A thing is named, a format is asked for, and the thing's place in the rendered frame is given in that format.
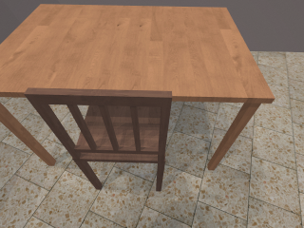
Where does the table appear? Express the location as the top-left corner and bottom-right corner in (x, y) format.
(0, 4), (275, 171)

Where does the chair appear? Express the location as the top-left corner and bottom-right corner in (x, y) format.
(24, 87), (173, 192)

